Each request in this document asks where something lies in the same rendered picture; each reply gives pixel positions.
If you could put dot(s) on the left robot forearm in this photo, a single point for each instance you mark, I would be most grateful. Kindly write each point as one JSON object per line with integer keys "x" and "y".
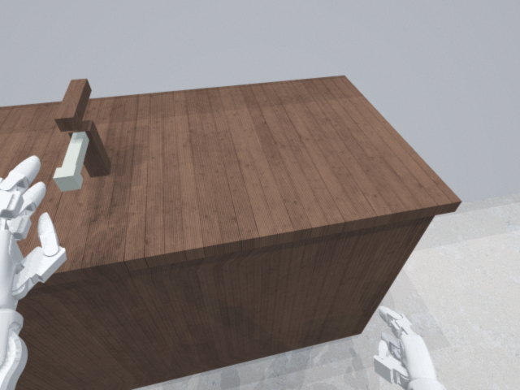
{"x": 13, "y": 350}

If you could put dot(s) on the tap lever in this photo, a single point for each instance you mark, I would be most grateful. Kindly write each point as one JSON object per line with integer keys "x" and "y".
{"x": 68, "y": 176}

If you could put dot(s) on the left robot hand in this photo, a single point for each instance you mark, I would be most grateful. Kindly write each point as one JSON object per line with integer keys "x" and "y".
{"x": 16, "y": 207}

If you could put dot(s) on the right robot hand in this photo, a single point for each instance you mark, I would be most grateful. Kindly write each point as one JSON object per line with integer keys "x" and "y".
{"x": 411, "y": 358}

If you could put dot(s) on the counter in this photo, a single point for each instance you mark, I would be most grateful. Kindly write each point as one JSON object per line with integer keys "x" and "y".
{"x": 213, "y": 226}

